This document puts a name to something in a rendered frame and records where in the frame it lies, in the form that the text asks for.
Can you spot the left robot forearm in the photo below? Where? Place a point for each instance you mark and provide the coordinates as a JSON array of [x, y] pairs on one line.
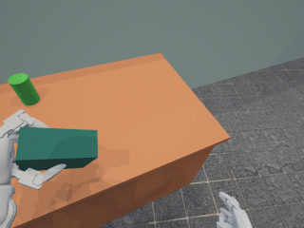
[[8, 207]]

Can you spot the right robot hand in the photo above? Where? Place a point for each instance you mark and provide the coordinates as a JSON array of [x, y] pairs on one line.
[[238, 218]]

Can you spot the table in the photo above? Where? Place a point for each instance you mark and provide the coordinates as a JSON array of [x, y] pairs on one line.
[[153, 133]]

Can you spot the left robot hand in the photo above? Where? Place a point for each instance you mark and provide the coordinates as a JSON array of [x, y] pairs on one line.
[[9, 134]]

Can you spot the sponge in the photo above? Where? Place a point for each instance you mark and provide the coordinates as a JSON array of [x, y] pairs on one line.
[[42, 148]]

